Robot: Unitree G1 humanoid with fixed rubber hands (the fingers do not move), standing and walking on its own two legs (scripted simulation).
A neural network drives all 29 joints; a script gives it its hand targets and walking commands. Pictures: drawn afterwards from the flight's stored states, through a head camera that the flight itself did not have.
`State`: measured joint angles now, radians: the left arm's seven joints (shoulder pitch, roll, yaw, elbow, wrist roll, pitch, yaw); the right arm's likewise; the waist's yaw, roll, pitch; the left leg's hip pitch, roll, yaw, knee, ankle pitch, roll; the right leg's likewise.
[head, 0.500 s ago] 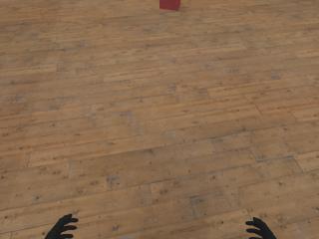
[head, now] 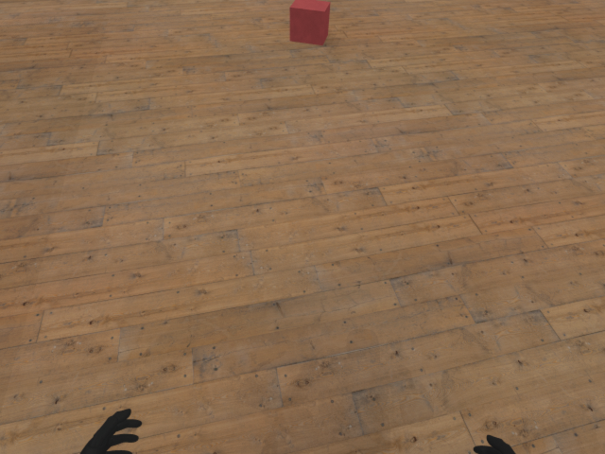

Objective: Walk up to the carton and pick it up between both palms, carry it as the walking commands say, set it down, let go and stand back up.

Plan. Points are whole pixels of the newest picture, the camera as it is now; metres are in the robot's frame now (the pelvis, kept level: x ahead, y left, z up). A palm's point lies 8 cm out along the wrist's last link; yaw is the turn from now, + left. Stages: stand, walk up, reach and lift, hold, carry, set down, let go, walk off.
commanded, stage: stand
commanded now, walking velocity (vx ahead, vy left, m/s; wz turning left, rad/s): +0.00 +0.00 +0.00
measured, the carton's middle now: (309, 21) +3.01 +0.00 -0.64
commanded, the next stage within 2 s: walk up in 1.68 s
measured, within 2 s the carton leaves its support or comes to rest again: neither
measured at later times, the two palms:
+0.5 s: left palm out of the picture +0.09 +0.29 -0.10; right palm out of the picture +0.08 -0.28 -0.10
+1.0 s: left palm out of the picture +0.08 +0.30 -0.10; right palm out of the picture +0.08 -0.28 -0.10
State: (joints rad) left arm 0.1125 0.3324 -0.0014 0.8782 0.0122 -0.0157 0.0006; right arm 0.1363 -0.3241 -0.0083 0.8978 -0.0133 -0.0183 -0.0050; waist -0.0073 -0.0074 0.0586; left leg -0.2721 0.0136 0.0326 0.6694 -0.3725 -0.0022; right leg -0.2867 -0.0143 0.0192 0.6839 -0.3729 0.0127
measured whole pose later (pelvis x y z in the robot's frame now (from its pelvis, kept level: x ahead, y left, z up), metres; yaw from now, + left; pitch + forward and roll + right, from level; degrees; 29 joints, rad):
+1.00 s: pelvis +0.00 +0.01 +0.03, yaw +0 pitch -2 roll +0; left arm 0.09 0.34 -0.01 1.10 0.01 -0.01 0.00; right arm 0.08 -0.33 -0.01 1.13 -0.01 -0.01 0.00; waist 0.00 -0.01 0.07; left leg -0.11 0.01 0.04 0.35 -0.21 0.00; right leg -0.13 -0.02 0.02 0.37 -0.20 0.03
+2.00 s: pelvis +0.02 +0.00 +0.02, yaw -1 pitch +0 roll +1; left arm 0.13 0.37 0.04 1.07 0.03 -0.03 -0.06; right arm 0.14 -0.35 -0.06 1.08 -0.03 -0.04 0.05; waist 0.01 -0.01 0.00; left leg -0.16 0.02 0.07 0.46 -0.43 0.04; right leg -0.20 -0.03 0.01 0.51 -0.45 -0.02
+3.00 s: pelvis +0.54 -0.07 +0.00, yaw -1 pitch -1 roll +0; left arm 0.17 0.45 0.07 0.91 0.02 -0.11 -0.06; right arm 0.23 -0.49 -0.09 1.01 -0.01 -0.05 0.10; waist -0.01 0.07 -0.01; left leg -0.50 0.05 0.01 1.08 -0.40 0.00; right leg -0.41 -0.09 -0.07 0.65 -0.22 0.02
